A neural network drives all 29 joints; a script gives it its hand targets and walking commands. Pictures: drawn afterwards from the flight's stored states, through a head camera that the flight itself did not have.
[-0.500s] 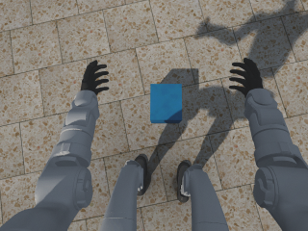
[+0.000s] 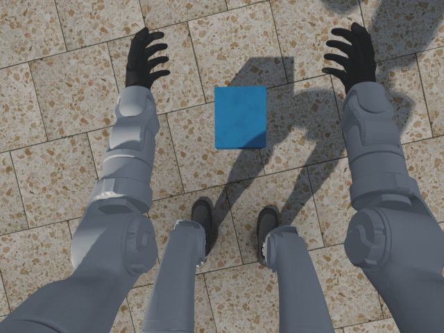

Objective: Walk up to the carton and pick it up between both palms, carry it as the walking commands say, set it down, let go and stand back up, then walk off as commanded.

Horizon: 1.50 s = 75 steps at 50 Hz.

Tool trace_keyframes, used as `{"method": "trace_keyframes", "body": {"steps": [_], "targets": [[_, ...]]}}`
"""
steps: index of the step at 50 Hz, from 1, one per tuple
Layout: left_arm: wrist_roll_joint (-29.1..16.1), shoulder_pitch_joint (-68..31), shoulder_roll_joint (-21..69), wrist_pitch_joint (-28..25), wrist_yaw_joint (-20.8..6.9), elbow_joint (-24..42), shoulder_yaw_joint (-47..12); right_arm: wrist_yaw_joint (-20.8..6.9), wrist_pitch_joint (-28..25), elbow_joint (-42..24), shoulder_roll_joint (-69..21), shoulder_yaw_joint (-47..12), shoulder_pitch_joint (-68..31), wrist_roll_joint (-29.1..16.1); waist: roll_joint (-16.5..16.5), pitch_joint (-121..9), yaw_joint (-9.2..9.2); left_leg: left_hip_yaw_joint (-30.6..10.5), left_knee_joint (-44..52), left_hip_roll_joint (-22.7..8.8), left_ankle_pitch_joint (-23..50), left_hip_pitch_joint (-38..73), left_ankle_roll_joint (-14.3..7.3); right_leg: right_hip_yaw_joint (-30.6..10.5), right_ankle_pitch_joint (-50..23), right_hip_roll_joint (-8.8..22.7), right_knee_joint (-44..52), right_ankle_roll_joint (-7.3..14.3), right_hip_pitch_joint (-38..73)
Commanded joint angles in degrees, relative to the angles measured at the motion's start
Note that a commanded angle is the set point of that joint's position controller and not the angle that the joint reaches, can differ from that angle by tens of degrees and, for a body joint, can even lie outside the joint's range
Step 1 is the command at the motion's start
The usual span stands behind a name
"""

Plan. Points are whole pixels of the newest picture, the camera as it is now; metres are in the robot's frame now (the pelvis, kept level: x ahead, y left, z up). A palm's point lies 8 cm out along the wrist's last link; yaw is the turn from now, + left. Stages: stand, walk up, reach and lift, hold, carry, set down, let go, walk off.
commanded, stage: reach and lift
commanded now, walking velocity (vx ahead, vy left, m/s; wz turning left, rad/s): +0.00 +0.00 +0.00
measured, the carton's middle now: (239, 120) +0.50 +0.00 -0.58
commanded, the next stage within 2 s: none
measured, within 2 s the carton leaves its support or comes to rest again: neither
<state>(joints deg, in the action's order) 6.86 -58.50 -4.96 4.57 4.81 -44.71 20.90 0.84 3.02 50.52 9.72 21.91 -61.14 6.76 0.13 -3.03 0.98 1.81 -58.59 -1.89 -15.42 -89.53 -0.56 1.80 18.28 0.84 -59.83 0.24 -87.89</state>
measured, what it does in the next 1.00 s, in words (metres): lowers itself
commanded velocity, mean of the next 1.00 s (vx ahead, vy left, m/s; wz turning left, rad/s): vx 0.00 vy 0.00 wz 0.00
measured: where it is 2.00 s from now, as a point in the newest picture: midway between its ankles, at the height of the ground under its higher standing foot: (233, 243)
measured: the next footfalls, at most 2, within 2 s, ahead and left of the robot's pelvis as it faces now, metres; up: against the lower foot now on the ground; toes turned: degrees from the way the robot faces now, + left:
none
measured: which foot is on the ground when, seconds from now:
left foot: down 0.00-1.00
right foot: down 0.00-1.00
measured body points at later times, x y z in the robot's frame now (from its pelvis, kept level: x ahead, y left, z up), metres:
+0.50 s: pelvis -0.03 -0.01 -0.16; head +0.31 -0.01 +0.14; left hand +0.49 +0.17 -0.30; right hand +0.50 -0.17 -0.30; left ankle +0.07 +0.12 -0.62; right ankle +0.05 -0.12 -0.62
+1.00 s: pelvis -0.05 -0.01 -0.26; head +0.32 +0.00 -0.01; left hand +0.49 +0.16 -0.45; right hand +0.50 -0.17 -0.45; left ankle +0.07 +0.12 -0.62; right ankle +0.05 -0.12 -0.62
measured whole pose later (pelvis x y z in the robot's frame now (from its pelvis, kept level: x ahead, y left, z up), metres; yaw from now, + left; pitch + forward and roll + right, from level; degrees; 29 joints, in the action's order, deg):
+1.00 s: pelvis -0.05 -0.01 -0.26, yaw +0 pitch +42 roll +0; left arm -12.4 -79.0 -16.0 1.2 9.7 -63.4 5.7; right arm 8.0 1.6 63.9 18.2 4.2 -79.8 -11.9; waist 0.3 14.9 0.6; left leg 0.6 -117.0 -2.5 -28.5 -130.1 -0.5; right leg 1.2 33.0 1.4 -119.6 1.3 -128.2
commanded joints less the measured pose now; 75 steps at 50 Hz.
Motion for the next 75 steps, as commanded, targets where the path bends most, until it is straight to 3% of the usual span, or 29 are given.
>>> {"method": "trace_keyframes", "body": {"steps": [1, 9, 19, 25, 31, 54, 57, 66, 75], "targets": [[0.6, -10.5, -3.0, -1.0, -0.3, 4.3, 0.3, 0.0, -1.1, -3.7, 3.6, 0.5, -11.0, 0.4, -0.5, -51.7, -0.27, -2.8, -4.2, 6.2, 20.7, 32.6, 3.2, -0.8, -19.2, -5.8, -1.3, -1.8, 16.9], [-1.4, -12.9, -4.4, -0.7, 0.8, 1.2, -0.9, 1.7, -1.0, -1.0, 5.1, -0.4, -13.1, -1.4, -0.4, -53.1, -0.57, -1.0, -16.9, 7.4, 11.8, 20.8, 3.9, 0.2, -10.5, -6.2, -13.8, -1.9, 6.0], [-9.0, -18.8, -10.5, -0.6, 4.0, 3.4, -6.8, 5.9, 0.8, -6.9, 8.3, -9.0, -18.3, -9.7, -1.7, -67.3, 0.44, 1.4, -31.0, 7.6, 10.0, 12.2, 3.2, 0.1, -11.9, -6.6, -27.8, -1.6, 9.8], [-12.6, -21.5, -12.2, -0.9, 4.4, -0.9, -8.8, 7.2, 1.3, -3.9, 9.0, -12.0, -20.6, -12.6, -1.6, -60.8, 0.65, 1.6, -35.5, 6.5, 4.7, 3.9, 2.8, -0.5, -7.8, -6.2, -32.3, -1.0, 4.8], [-14.2, -25.0, -13.4, -1.7, 4.3, -6.0, -9.6, 7.4, 0.6, 0.7, 10.2, -12.7, -23.9, -13.4, -1.1, -54.9, 0.18, 1.0, -39.8, 5.8, 1.6, -1.1, 2.4, -0.7, -4.5, -5.6, -36.7, -0.5, -0.5], [-21.8, -36.9, -16.9, -5.3, 4.8, -16.0, -17.5, 6.9, -3.6, 10.8, 15.3, -19.2, -36.1, -20.9, -0.8, -48.3, -0.91, -1.5, -55.9, 4.5, 3.2, -2.5, 2.1, -2.3, -3.1, -3.2, -53.1, -0.6, -9.6], [-23.1, -37.3, -16.1, -5.2, 4.1, -20.4, -18.7, 6.4, -3.9, 12.5, 15.6, -20.7, -37.7, -21.6, -1.4, -44.8, -1.24, -2.0, -57.5, 4.3, 1.9, -5.3, 2.0, -2.7, -2.2, -2.7, -54.4, -0.8, -11.0], [-23.5, -40.2, -17.5, -6.5, 3.1, -25.6, -19.5, 5.5, -4.8, 17.9, 14.9, -22.8, -39.5, -22.8, -1.4, -38.6, -0.83, -2.7, -61.1, 3.7, 1.5, -8.6, 1.9, -3.3, -1.6, -2.4, -58.0, -1.2, -14.1], [-23.4, -37.9, -17.0, -7.6, 2.9, -26.3, -19.2, 5.3, -5.3, 17.0, 13.5, -23.6, -37.9, -22.6, -1.6, -38.9, 0.14, -2.5, -62.2, 3.7, 6.4, -8.4, 1.8, -3.2, -5.8, -3.2, -59.1, -1.8, -14.2]]}}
